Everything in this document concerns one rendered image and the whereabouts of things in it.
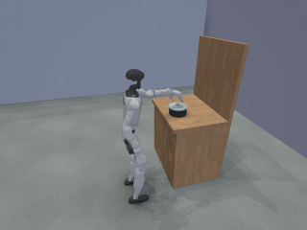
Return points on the robot right foot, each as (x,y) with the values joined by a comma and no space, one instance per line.
(141,198)

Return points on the table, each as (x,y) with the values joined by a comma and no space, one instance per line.
(191,148)

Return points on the left robot hand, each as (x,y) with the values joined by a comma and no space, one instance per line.
(177,93)

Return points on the robot right upper arm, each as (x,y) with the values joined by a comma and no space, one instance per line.
(133,107)

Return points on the robot left forearm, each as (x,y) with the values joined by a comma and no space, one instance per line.
(162,92)

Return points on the right robot thigh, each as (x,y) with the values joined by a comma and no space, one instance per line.
(130,150)

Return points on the pot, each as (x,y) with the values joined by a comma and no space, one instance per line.
(178,114)

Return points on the lid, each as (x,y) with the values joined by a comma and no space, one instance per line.
(180,107)

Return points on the robot right forearm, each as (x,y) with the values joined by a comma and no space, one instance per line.
(134,144)

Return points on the robot left upper arm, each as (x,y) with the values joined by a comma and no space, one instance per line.
(147,94)

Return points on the right robot hand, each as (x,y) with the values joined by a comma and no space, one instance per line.
(140,160)

